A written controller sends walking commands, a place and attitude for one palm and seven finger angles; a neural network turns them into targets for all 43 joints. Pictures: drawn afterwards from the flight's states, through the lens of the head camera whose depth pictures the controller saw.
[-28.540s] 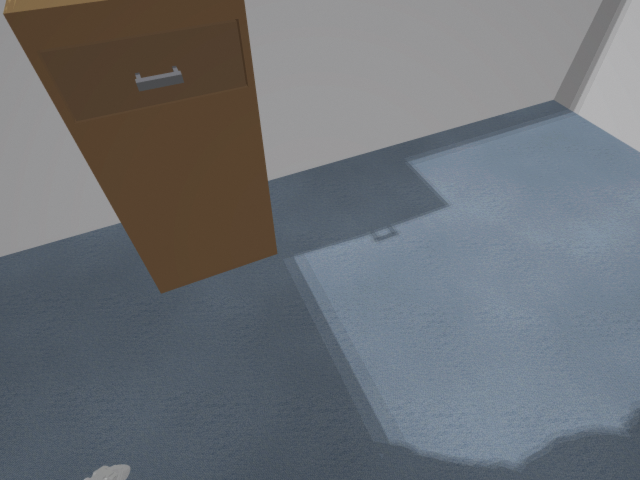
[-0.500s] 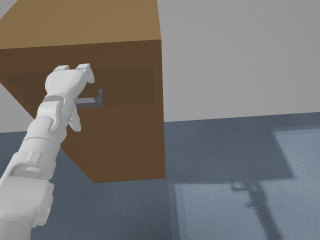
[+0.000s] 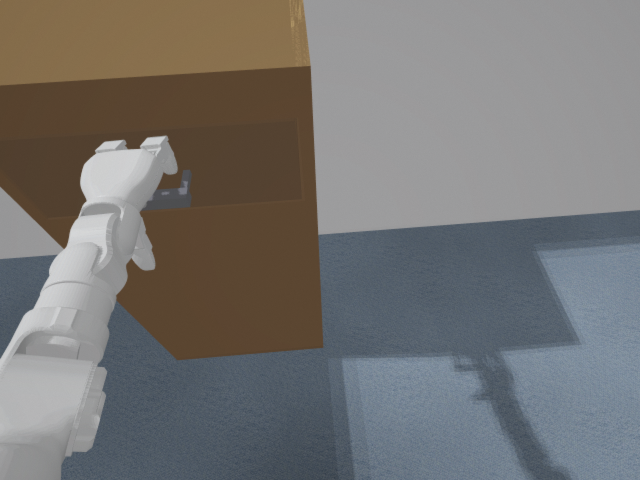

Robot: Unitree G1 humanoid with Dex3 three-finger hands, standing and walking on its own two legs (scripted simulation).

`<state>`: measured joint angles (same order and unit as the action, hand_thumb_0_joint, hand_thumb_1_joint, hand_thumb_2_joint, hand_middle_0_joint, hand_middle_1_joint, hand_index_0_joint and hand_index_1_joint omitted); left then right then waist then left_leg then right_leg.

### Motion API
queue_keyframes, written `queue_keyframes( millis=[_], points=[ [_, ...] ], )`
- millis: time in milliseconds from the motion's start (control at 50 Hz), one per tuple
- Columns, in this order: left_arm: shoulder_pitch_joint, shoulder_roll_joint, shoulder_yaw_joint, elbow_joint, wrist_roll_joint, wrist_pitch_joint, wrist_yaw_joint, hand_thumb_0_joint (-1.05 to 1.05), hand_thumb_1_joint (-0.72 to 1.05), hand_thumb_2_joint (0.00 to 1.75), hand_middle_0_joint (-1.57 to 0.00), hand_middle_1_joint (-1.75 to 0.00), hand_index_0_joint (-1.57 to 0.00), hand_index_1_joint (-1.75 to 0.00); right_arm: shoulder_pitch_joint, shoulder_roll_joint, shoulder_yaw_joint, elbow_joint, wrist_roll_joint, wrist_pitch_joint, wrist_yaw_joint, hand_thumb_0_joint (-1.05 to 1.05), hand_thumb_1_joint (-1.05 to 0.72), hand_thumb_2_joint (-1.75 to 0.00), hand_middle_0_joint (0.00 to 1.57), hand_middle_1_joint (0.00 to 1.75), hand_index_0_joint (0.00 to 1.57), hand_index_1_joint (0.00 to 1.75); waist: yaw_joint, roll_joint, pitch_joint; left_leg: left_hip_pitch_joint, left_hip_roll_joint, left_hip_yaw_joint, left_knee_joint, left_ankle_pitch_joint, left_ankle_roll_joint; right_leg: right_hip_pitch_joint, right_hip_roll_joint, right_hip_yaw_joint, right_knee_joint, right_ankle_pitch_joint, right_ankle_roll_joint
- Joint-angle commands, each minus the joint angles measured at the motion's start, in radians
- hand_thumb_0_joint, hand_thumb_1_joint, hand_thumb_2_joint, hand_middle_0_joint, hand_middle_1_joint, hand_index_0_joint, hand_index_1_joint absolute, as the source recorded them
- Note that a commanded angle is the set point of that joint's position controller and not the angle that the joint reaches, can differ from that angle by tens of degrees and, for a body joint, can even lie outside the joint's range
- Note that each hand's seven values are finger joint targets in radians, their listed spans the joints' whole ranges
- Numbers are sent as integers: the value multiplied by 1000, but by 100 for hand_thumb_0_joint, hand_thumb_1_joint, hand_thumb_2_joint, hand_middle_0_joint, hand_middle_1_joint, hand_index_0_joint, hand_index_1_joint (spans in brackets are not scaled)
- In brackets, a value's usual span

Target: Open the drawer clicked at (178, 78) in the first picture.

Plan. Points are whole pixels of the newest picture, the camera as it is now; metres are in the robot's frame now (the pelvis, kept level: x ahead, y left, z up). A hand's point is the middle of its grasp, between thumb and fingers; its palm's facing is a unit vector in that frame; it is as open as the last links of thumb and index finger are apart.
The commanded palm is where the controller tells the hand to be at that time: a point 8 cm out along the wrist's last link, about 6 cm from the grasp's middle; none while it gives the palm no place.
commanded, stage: lower the fingers behind the handle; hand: left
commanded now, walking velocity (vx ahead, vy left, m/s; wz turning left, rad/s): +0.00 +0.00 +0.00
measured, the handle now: (155, 189) +0.50 +0.24 +0.05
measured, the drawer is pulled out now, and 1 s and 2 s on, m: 0.00 0.00 0.00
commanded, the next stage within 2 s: lift the fingers back up to retry in 1.00 s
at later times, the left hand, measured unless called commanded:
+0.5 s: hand (141, 216) +0.44 +0.25 +0.06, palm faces +0.00 -0.01 -1.00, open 13.8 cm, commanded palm +0.42 +0.26 +0.09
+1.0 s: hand (142, 211) +0.45 +0.25 +0.06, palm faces -0.02 +0.03 -1.00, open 13.8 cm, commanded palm +0.43 +0.25 +0.09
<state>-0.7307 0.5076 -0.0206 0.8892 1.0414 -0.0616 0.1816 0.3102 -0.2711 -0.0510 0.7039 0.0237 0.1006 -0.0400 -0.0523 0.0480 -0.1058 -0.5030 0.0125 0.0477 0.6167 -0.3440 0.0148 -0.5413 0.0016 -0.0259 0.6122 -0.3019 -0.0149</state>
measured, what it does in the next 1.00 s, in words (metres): stands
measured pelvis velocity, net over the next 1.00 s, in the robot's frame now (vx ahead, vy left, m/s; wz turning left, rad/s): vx -0.03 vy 0.01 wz -0.01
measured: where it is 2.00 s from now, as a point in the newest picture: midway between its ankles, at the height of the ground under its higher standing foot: outside the picture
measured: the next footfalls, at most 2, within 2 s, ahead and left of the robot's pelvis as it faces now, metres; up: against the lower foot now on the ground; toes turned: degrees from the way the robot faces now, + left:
none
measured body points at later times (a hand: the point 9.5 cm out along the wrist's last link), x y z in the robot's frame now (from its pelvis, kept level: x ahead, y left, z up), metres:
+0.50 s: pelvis -0.01 +0.00 -0.01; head +0.05 -0.01 +0.44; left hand +0.44 +0.25 +0.11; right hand +0.05 -0.27 -0.14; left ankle -0.03 +0.11 -0.72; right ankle -0.01 -0.11 -0.72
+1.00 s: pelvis -0.03 +0.01 -0.01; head +0.05 +0.00 +0.43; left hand +0.45 +0.24 +0.12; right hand +0.00 -0.27 -0.14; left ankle -0.03 +0.11 -0.72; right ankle -0.01 -0.11 -0.72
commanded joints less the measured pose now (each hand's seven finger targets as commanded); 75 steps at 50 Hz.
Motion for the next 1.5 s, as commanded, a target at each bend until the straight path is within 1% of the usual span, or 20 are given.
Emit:
queue_keyframes(
  millis=[0,160,220,380,440,480,540,580,660,840,900,920,980,1080,1200,1220,1260,1440,1460,1480],
  points=[
    [-356,295,96,-158,-1,9,36,0,-50,30,-30,-120,-30,-120,50,-146,-49,-94,-1,-22,-15,0,-90,-90,20,30,20,30,9,-36,-362,119,-35,4,-21,418,29,250,29,18,-35,423,-12],
    [-308,314,118,-111,8,-15,52,0,-50,30,-30,-120,-30,-120,65,-146,-53,-93,-1,-27,-17,0,-90,-90,20,30,20,30,9,-44,-350,83,-36,7,-8,377,30,229,29,23,-26,387,-10],
    [-315,276,87,-123,15,-12,61,0,-50,30,-30,-120,-30,-120,63,-144,-55,-95,-2,-29,-12,0,-90,-90,20,30,20,30,5,-11,-341,95,-33,5,-4,381,26,189,33,16,-19,368,-15],
    [-313,236,57,-70,14,11,78,0,-50,30,-30,-120,-30,-120,69,-147,-53,-91,-2,-32,-8,0,-90,-90,20,30,20,30,-11,-48,-305,67,-31,4,0,330,27,153,33,13,-22,325,-12],
    [-300,279,92,-44,19,17,78,0,-50,30,-30,-120,-30,-120,74,-151,-52,-90,-4,-29,-11,0,-90,-90,20,30,20,30,-1,-69,-322,53,-30,4,2,324,28,168,33,16,-20,318,-14],
    [-299,232,44,-16,19,25,75,0,-50,30,-30,-120,-30,-120,75,-149,-46,-95,0,-31,-9,0,-90,-90,20,30,20,30,-13,-62,-277,31,-32,3,-1,277,26,130,33,12,-23,275,-12],
    [-300,264,65,19,24,31,74,0,-50,30,-30,-120,-30,-120,84,-155,-44,-93,0,-30,-13,0,-90,-90,20,30,20,30,-11,-91,-274,13,-32,3,3,251,27,121,34,15,-25,247,-12],
    [-315,234,28,56,27,38,69,0,-50,30,-30,-120,-30,-120,93,-154,-40,-91,3,-33,-14,0,-90,-90,20,30,20,30,-26,-81,-231,-6,-31,0,3,208,26,75,33,11,-24,202,-11],
    [-368,229,17,27,26,37,67,0,-50,30,-30,-120,-30,-120,103,-150,-40,-99,1,-36,-15,0,-90,-90,20,30,20,30,-29,-51,-289,18,-28,-3,13,219,28,73,34,12,-12,198,-12],
    [-384,213,8,61,14,43,51,0,-50,30,-30,-120,-30,-120,124,-159,-40,-91,2,-41,-20,0,-90,-90,20,30,20,30,-40,-87,-276,3,-24,-11,18,190,31,44,37,11,-15,167,-12],
    [-401,168,-36,67,11,46,45,0,-50,30,-30,-120,-30,-120,129,-154,-37,-91,4,-47,-19,0,-90,-90,20,30,20,30,-50,-72,-250,-2,-25,-12,19,162,31,13,38,8,-16,135,-10],
    [-405,210,-1,70,14,45,45,0,-50,30,-30,-120,-30,-120,134,-159,-38,-87,3,-47,-21,0,-90,-90,20,30,20,30,-46,-88,-256,-10,-22,-17,19,161,29,16,37,7,-9,133,-11],
    [-414,175,-27,47,9,39,41,0,-50,30,-30,-120,-30,-120,137,-153,-39,-89,2,-49,-18,0,-90,-90,20,30,20,30,-45,-59,-284,5,-23,-17,25,172,31,15,38,8,-4,139,-12],
    [-362,199,3,50,3,36,40,0,-50,30,-30,-120,-30,-120,136,-155,-40,-91,2,-47,-17,0,-90,-90,20,30,20,30,-33,-92,-282,-16,-26,-10,29,185,33,51,38,14,-7,172,-10],
    [-481,201,-4,-91,8,25,54,0,-50,30,-30,-120,-30,-120,111,-143,-44,-99,1,-50,-19,0,-90,-90,20,30,20,30,-37,-9,-339,81,-23,-20,16,228,33,60,40,13,-17,174,-13],
    [-481,236,23,-87,11,27,57,0,-50,30,-30,-120,-30,-120,111,-144,-44,-95,2,-49,-20,0,-90,-90,20,30,20,30,-32,-10,-336,82,-23,-24,10,229,31,67,41,10,-17,172,-15],
    [-522,207,-4,-136,9,20,58,0,-50,30,-30,-120,-30,-120,104,-140,-45,-98,2,-53,-20,0,-90,-90,20,30,20,30,-37,14,-352,114,-24,-28,8,262,32,72,41,10,-21,190,-15],
    [-525,285,82,-259,8,33,70,0,-50,30,-30,-120,-30,-120,68,-139,-46,-102,-4,-50,-12,0,-90,-90,20,30,20,30,4,42,-437,211,-23,-35,-4,468,24,177,45,1,-19,337,-21],
    [-536,247,49,-279,1,36,67,0,-50,30,-30,-120,-30,-120,60,-131,-45,-105,-1,-50,-10,0,-90,-90,20,30,20,30,-7,41,-429,223,-23,-32,-4,475,27,178,44,0,-23,347,-17],
    [-532,281,83,-294,-1,37,66,0,-50,30,-30,-120,-30,-120,61,-135,-49,-100,-1,-49,-10,0,-90,-90,20,30,20,30,-3,29,-428,234,-21,-34,-5,495,26,186,45,0,-25,365,-17]
  ],
)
